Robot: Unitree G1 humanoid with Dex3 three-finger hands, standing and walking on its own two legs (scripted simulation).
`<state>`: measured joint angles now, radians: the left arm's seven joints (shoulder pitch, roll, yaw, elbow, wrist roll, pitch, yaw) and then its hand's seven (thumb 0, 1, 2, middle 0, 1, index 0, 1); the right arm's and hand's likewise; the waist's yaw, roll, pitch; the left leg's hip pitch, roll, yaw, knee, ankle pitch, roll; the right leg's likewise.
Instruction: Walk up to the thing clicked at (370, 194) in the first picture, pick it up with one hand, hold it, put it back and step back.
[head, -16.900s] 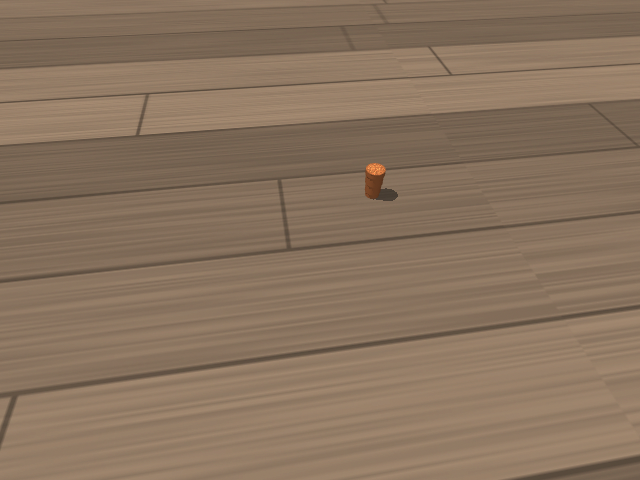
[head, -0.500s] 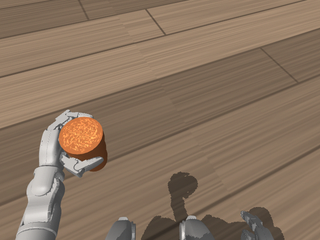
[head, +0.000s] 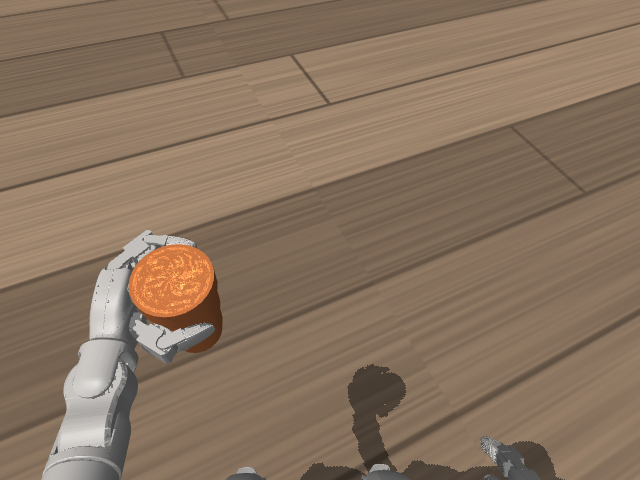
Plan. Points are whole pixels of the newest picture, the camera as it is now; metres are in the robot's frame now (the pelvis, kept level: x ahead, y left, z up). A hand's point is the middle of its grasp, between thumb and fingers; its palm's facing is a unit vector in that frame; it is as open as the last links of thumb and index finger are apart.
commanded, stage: lift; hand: left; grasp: from the side
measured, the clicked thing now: (186, 307) +0.34 +0.16 +0.01
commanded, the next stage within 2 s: hold in 0.18 s
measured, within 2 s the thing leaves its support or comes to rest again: neither
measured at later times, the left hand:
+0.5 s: hand (180, 287) +0.34 +0.16 +0.06, palm faces +0.02 -1.00 -0.01, open 11.3 cm
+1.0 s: hand (175, 281) +0.34 +0.16 +0.07, palm faces +0.03 -1.00 -0.01, open 11.3 cm
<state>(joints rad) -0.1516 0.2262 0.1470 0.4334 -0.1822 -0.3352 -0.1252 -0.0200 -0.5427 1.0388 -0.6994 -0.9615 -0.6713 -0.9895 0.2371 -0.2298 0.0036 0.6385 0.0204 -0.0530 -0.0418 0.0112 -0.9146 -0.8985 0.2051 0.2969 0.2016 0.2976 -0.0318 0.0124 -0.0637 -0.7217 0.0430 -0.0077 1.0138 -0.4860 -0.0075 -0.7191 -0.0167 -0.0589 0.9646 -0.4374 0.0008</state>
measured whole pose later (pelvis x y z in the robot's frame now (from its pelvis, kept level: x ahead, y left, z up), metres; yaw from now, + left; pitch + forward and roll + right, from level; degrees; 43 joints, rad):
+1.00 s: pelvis +0.01 -0.01 +0.03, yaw +0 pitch +6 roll -1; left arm -0.15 0.21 0.15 0.47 -0.19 -0.35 -0.15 -0.02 -0.54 1.04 -0.70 -0.96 -0.67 -0.99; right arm 0.24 -0.23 0.00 0.66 0.02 -0.03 -0.04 0.01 -0.92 -0.90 0.20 0.30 0.20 0.30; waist -0.02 0.02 -0.02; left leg -0.50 0.04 0.00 0.82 -0.42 -0.01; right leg -0.51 -0.01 -0.05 0.80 -0.39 0.00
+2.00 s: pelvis +0.01 +0.00 +0.03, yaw +0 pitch +5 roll -1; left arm -0.15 0.19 0.15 0.50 -0.19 -0.36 -0.14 -0.02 -0.54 1.04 -0.69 -0.97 -0.67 -0.99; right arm 0.23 -0.23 0.00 0.67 0.02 -0.04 -0.03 0.01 -0.92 -0.91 0.20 0.30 0.20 0.30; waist -0.02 0.01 -0.02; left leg -0.48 0.04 0.01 0.80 -0.41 -0.01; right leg -0.49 -0.02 -0.05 0.77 -0.37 0.00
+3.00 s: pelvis +0.00 +0.00 +0.03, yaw +0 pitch +5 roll -1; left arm -0.15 0.20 0.14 0.49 -0.17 -0.37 -0.12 -0.02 -0.54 1.04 -0.69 -0.97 -0.67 -1.00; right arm 0.23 -0.22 0.00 0.67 0.02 -0.05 -0.03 0.01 -0.92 -0.91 0.20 0.30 0.20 0.30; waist -0.02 0.01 -0.01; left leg -0.49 0.04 0.01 0.81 -0.40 -0.01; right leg -0.50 -0.02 -0.05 0.77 -0.36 0.00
